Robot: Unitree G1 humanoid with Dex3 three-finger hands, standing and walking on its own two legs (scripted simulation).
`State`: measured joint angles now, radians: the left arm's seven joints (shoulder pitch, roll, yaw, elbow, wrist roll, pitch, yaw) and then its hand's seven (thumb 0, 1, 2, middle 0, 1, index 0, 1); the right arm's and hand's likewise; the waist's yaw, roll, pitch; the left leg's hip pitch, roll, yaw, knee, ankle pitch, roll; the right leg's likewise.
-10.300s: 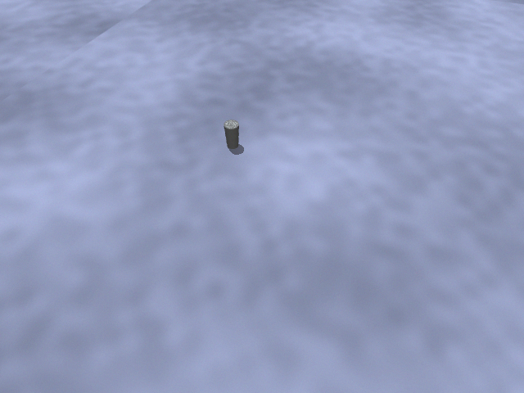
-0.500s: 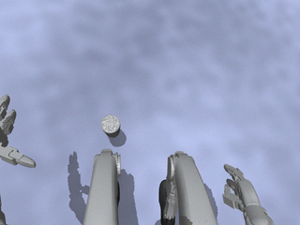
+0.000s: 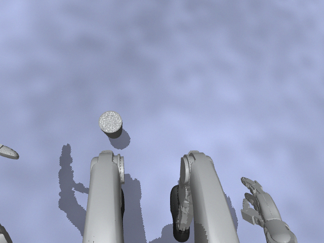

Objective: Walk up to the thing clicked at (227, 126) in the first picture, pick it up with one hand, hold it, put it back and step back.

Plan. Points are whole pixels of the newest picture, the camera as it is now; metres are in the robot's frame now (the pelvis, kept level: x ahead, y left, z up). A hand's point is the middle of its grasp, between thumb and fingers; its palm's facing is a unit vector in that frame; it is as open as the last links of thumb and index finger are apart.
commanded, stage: go down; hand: left
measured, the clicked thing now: (112, 126) +0.44 +0.16 -0.37
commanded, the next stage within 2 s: approach in 0.82 s
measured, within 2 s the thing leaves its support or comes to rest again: neither
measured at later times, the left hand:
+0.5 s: hand (2, 114) +0.38 +0.36 -0.05, palm faces +0.06 -1.00 -0.08, open 17.6 cm
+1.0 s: hand (2, 106) +0.40 +0.37 -0.06, palm faces +0.05 -1.00 -0.07, open 17.7 cm
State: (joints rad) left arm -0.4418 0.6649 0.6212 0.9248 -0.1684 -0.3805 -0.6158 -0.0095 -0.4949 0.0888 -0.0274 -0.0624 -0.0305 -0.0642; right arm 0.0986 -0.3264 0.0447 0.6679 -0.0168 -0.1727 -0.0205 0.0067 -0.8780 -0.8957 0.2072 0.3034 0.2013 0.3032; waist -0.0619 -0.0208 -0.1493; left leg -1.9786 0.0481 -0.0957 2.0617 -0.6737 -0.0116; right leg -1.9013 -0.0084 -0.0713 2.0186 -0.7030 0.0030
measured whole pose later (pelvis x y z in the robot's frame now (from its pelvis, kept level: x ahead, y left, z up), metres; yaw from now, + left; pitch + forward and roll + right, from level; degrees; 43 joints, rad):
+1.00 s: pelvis -0.01 +0.00 -0.05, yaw -1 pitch +33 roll -6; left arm -0.59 0.81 0.71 1.04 -0.18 -0.38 -0.72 -0.01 -0.60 0.04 -0.05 -0.08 -0.06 -0.07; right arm 0.12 -0.35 0.09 0.67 -0.03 -0.17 -0.02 0.01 -0.89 -0.89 0.21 0.30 0.20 0.30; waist -0.11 -0.02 -0.12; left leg -2.12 0.04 -0.12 2.22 -0.68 -0.01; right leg -2.03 -0.01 -0.08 2.17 -0.71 0.00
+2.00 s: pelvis -0.03 +0.02 -0.16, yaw -10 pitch +13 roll -16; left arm -0.58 0.75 0.46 1.39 -0.12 -1.07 -0.27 -0.01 -0.55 0.05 -0.06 -0.10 -0.08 -0.08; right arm -0.18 -0.38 0.45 0.61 -0.33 -0.05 0.13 0.00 -0.89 -0.89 0.21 0.30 0.20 0.30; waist -0.24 -0.25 0.27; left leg -2.23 0.02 -0.36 2.65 -0.70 -0.02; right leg -2.06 0.06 -0.24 2.44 -0.65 0.05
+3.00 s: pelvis -0.03 +0.02 -0.16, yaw -13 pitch +12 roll -19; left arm -0.62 0.78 0.32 1.43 -0.06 -1.16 0.00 0.00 -0.06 0.60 -0.63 -0.68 -0.57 -0.71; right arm -0.20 -0.37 0.53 0.58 -0.37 -0.02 0.16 0.00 -0.86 -0.89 0.21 0.30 0.20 0.30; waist -0.26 -0.29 0.31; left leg -2.22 0.02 -0.42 2.66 -0.70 -0.02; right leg -2.03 0.09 -0.29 2.40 -0.63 0.07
